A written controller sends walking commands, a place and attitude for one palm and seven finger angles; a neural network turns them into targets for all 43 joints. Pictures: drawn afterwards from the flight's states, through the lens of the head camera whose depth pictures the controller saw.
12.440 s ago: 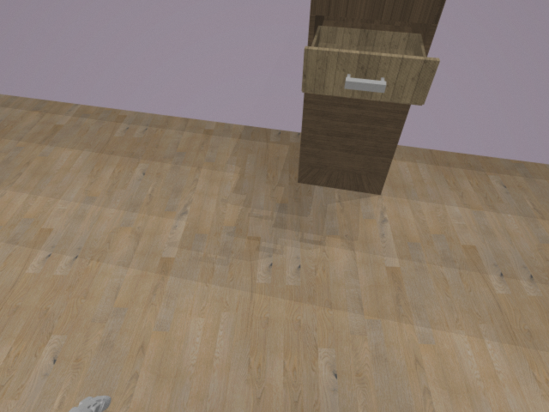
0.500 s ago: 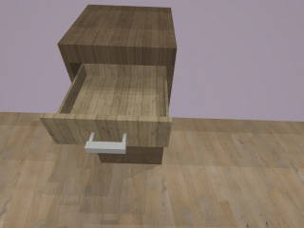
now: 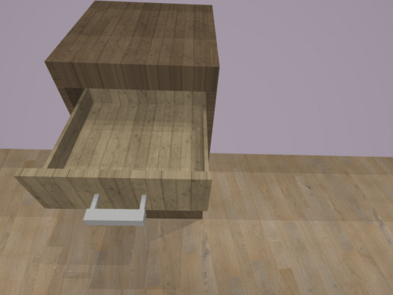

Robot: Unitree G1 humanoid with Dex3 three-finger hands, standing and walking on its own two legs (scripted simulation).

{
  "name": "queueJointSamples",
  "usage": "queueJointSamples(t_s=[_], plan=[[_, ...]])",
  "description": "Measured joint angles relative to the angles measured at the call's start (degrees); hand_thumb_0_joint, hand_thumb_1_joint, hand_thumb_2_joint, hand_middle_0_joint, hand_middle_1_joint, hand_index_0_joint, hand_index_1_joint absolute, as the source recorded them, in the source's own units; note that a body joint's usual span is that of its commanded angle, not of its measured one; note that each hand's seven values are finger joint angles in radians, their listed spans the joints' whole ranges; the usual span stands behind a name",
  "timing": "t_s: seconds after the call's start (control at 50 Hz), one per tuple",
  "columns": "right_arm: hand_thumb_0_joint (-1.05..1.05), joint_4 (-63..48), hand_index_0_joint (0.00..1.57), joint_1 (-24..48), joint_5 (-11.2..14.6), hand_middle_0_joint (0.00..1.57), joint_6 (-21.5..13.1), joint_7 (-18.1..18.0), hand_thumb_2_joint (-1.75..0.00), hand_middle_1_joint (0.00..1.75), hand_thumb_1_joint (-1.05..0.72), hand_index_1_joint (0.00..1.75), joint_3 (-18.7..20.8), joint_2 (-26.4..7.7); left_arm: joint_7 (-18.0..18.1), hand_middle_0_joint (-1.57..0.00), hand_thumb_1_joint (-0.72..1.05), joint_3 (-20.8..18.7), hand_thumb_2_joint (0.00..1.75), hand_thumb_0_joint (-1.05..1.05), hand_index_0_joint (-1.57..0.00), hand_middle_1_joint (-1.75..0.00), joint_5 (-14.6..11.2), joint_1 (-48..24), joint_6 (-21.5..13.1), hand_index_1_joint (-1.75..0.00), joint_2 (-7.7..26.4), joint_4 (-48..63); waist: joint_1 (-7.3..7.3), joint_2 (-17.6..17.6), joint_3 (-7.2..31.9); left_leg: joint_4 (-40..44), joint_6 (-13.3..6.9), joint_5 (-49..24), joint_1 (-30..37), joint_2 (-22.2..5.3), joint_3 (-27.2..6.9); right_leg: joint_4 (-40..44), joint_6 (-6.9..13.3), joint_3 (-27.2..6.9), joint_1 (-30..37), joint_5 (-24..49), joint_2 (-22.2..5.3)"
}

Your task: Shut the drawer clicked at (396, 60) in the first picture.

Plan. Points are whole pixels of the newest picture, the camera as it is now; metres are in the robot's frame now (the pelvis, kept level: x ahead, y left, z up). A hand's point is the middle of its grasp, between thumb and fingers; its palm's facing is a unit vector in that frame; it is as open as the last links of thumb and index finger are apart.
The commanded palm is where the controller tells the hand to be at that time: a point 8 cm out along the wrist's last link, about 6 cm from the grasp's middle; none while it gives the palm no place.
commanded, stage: come to a stop and stand still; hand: left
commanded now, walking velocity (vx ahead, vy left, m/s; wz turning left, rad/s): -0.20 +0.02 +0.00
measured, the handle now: (118, 207) +0.29 +0.19 +0.00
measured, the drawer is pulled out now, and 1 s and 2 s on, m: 0.29 0.29 0.29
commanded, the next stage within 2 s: look again from close up in 0.78 s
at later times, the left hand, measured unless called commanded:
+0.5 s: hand out of the picture +0.03 +0.21 -0.16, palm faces -0.03 -0.95 -0.30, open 7.3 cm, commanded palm none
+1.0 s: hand out of the picture -0.02 +0.19 -0.17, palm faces -0.04 -0.98 -0.22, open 7.3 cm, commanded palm none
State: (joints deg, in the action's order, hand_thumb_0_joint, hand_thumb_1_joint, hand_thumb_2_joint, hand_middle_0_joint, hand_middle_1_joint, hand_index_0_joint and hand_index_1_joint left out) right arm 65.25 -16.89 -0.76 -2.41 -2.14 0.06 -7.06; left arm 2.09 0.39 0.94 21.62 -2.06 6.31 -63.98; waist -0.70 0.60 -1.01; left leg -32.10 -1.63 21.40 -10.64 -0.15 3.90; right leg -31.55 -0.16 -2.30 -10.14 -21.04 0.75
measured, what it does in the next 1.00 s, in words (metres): stands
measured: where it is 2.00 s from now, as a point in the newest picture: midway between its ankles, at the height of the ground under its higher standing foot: outside the picture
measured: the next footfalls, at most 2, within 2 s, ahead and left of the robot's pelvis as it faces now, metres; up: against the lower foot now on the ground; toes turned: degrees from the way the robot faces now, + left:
none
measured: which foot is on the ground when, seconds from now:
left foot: down 0.00-1.00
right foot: down 0.00-1.00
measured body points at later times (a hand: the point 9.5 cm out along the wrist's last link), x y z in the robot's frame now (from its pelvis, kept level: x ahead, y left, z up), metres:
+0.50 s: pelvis -0.04 +0.00 +0.00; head -0.02 -0.01 +0.45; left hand +0.03 +0.26 -0.14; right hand +0.03 -0.24 -0.15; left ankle -0.05 +0.10 -0.73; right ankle -0.05 -0.13 -0.73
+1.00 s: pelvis -0.04 +0.02 +0.01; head -0.02 +0.02 +0.46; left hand -0.02 +0.25 -0.15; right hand -0.03 -0.22 -0.15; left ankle -0.05 +0.10 -0.73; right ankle -0.05 -0.13 -0.73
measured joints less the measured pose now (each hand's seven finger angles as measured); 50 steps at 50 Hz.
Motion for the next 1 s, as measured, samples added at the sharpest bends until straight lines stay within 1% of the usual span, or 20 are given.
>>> queueJointSamples(t_s=[0.08,0.16,0.26,0.28,0.34,0.4,0.46,0.56,0.72,1.0], plan=[[0.02,-0.02,0.2,1.55,0.25,0.2,1.0,-0.84,-0.9,0.3,-0.93,0.3,0.2,-0.6,0.79,-0.2,0.92,0.47,0.9,0.0,-0.2,-0.3,-0.17,-2.27,0.26,-0.3,-0.24,0.56,-0.07,-0.5,-0.56,2.43,0.28,-1.58,1.56,-0.14,-0.49,0.64,0.06,0.66,0.7,2.51,0.15],[0.02,-1.55,0.2,2.62,0.39,0.2,1.42,-0.8,-0.9,0.3,-0.93,0.3,0.82,-1.26,1.06,-0.2,0.93,-0.08,0.9,0.02,-0.2,-0.3,-0.27,-3.55,1.15,-0.3,1.35,1.9,0.03,-0.44,-0.92,5.05,0.16,-3.28,2.36,-0.11,-0.38,0.98,0.15,0.68,0.32,4.51,0.16],[0.01,-3.13,0.2,4.35,0.32,0.2,1.6,-0.38,-0.9,0.3,-0.92,0.3,1.03,-1.62,1.01,-0.2,0.93,-0.76,0.9,0.01,-0.2,-0.3,-0.25,-5.66,1.52,-0.3,3.55,4.14,0.61,0.63,-1.54,5.5,-0.23,-3.82,1.39,0.94,0.7,3.03,-0.13,-0.42,0.17,2.82,-0.9],[0.01,-3.77,0.2,4.69,0.12,0.2,1.82,-0.18,-0.9,0.3,-0.92,0.3,0.94,-1.62,0.92,-0.2,0.92,-0.34,0.9,0.01,-0.2,-0.3,-0.34,-6.13,1.74,-0.3,4.17,4.6,0.76,1.04,-1.91,5.7,-0.29,-4.09,1.44,1.32,1.19,2.72,-0.25,-0.89,-0.14,2.32,-1.27],[0.01,-6.51,0.2,4.98,-0.21,0.2,2.17,0.71,-0.9,0.3,-0.92,0.3,1.48,-2.28,0.37,-0.2,0.92,0.23,0.9,0.01,-0.2,-0.3,-0.04,-7.36,2.58,-0.3,5.39,6.47,0.43,0.13,-1.88,3.75,-0.41,-4.07,-1.01,1.42,1.1,0.21,-0.47,-0.75,-2.74,1.91,-1.42],[0.01,-8.23,0.2,5.46,-0.35,0.2,2.72,1.37,-0.9,0.3,-0.91,0.3,1.62,-3.26,0.5,-0.2,0.92,0.41,0.9,0.0,-0.2,-0.3,0.09,-7.93,2.12,-0.3,5.97,7.63,0.08,-1.47,-1.51,1.28,-0.3,-3.41,-2.92,0.87,0.51,-0.49,-0.38,-0.13,-3.69,2.16,-0.96],[0.01,-9.08,0.2,5.89,-0.4,0.2,3.07,1.86,-0.9,0.3,-0.91,0.3,1.53,-3.86,0.7,-0.2,0.91,0.5,0.9,0.0,-0.2,-0.3,0.04,-8.28,1.98,-0.3,6.41,8.12,-0.38,-2.0,-0.99,0.28,-0.22,-3.17,-3.34,0.73,0.24,-1.01,-0.29,0.15,-3.82,2.12,-0.85],[0.01,-8.96,0.2,6.42,-0.42,0.2,3.13,2.23,-0.9,0.3,-0.91,0.3,1.14,-4.6,0.75,-0.2,0.91,0.96,0.9,0.0,-0.2,-0.3,0.05,-9.01,2.09,-0.3,6.36,8.65,-0.44,-2.03,-0.75,0.41,-0.35,-3.55,-2.83,0.72,0.42,-0.82,-0.47,-0.04,-3.35,2.6,-0.84],[0.01,-6.73,0.2,5.93,-0.33,0.2,2.86,2.38,-0.9,0.3,-0.91,0.3,0.48,-4.91,0.45,-0.2,0.91,1.68,0.9,0.0,-0.2,-0.3,0.15,-8.93,2.14,-0.3,5.23,8.16,-0.33,-1.17,-1.15,2.44,-0.75,-4.91,-1.92,1.02,0.84,1.1,-0.91,-0.48,-2.6,4.04,-1.11],[0.01,-1.7,0.2,3.53,0.11,0.2,2.2,1.8,-0.9,0.3,-0.91,0.3,0.0,-3.34,0.53,-0.2,0.91,1.58,0.9,0.0,-0.2,-0.3,0.11,-6.19,2.34,-0.3,3.95,3.48,-0.12,-0.29,-2.33,4.82,-1.57,-5.76,-0.18,1.8,1.13,3.69,-1.74,-0.79,-0.78,5.06,-1.85]])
